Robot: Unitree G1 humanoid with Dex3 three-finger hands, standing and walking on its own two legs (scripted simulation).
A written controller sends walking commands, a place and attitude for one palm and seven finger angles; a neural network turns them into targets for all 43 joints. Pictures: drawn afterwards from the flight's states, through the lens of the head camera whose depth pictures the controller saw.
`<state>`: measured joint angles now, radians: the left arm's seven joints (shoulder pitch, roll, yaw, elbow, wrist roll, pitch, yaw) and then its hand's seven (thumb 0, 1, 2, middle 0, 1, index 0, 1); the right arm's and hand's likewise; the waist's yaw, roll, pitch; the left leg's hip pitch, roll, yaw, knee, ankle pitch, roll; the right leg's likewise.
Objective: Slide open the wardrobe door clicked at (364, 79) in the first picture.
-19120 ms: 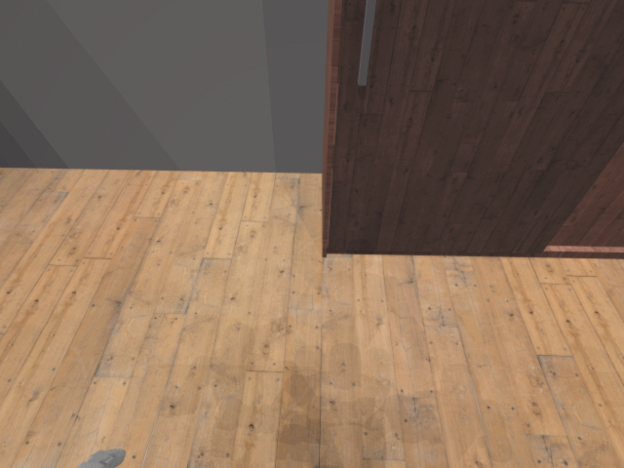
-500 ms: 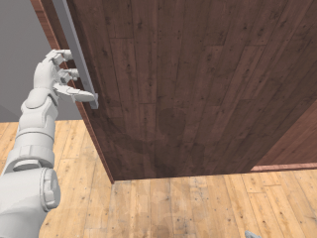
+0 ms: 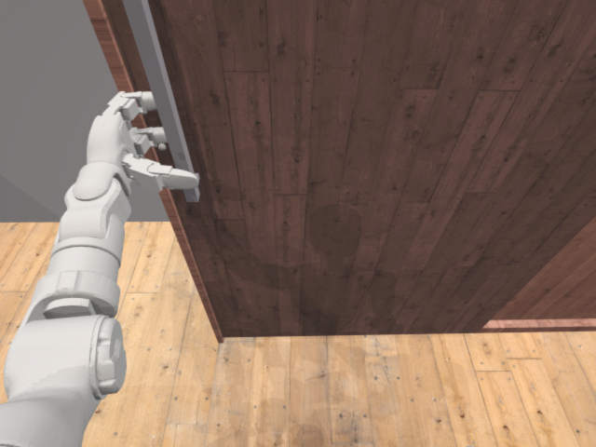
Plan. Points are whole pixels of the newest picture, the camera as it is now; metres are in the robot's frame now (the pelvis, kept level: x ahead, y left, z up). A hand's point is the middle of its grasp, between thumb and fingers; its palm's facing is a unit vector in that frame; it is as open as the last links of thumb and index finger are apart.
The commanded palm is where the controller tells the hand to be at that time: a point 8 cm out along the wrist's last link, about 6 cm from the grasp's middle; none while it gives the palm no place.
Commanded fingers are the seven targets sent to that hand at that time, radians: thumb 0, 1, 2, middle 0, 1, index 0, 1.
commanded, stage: slide the fingers in behind the handle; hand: left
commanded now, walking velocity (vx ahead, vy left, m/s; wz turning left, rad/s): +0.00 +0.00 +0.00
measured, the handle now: (171, 108) +0.52 +0.20 +0.18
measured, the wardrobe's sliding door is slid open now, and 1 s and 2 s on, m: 0.00 0.00 0.00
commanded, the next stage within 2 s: grip the handle and tug to test in 0.60 s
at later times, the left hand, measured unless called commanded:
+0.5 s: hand (184, 145) +0.46 +0.17 +0.16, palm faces +0.08 -1.00 +0.01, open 14.0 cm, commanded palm +0.43 +0.22 +0.17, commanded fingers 0.00 -0.50 0.30 -0.30 -1.20 -0.30 -1.20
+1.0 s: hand (186, 145) +0.46 +0.17 +0.16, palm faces +0.10 -1.00 +0.00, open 12.2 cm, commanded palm +0.42 +0.21 +0.17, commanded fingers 0.00 0.25 0.62 -0.38 -1.31 -0.38 -1.31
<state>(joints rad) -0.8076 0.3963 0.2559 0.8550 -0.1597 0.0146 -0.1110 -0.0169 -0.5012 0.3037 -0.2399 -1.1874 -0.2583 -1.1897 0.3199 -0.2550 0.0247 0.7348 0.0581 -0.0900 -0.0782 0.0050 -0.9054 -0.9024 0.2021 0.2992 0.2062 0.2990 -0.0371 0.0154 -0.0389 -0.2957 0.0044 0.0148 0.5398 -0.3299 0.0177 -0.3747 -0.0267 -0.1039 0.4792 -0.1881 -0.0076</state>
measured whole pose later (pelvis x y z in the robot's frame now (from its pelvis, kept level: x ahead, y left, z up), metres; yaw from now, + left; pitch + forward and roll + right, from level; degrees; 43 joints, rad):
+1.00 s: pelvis +0.02 +0.00 +0.00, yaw -3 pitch +4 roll -1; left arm -0.67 0.34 0.29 0.67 -0.15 0.08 -0.06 -0.01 -0.17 0.44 -0.22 -1.16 -0.25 -1.22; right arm 0.30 -0.25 0.01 0.71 0.05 -0.06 -0.08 0.01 -0.91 -0.90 0.20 0.30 0.21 0.30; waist -0.05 0.03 -0.05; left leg -0.22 0.02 0.06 0.47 -0.33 0.01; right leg -0.32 0.00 -0.06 0.42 -0.18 -0.01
